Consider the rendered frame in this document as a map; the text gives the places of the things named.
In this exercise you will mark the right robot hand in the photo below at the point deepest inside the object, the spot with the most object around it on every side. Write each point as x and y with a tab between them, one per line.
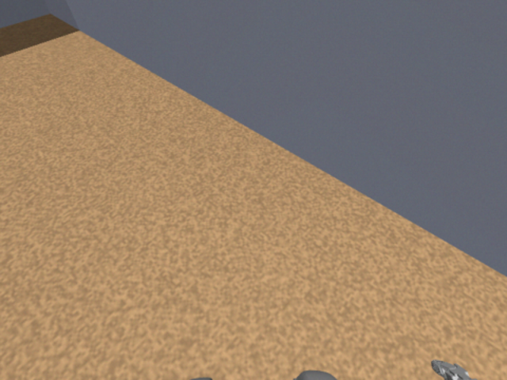
449	371

